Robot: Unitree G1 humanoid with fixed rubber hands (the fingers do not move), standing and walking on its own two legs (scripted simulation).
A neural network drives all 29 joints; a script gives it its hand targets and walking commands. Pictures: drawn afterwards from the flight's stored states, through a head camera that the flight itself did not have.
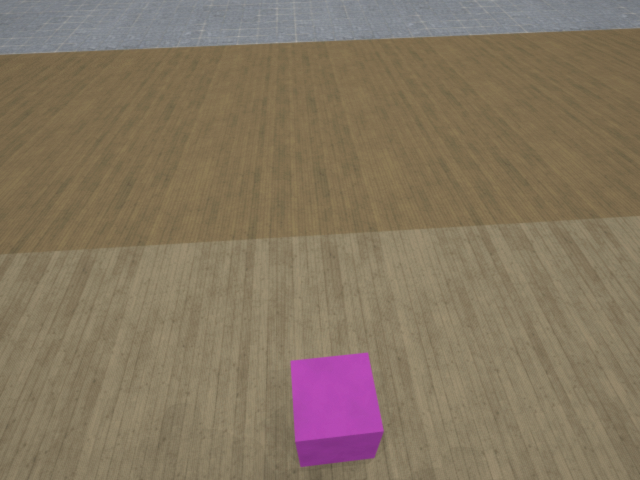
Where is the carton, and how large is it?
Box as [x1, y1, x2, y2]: [291, 353, 383, 466]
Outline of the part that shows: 367,353 291,361 295,442 300,466 374,457 383,430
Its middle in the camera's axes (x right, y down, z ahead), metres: +0.04 +0.47 +1.07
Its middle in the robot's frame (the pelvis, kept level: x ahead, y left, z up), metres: +0.42 +0.00 -0.64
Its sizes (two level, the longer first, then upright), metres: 0.210 0.200 0.250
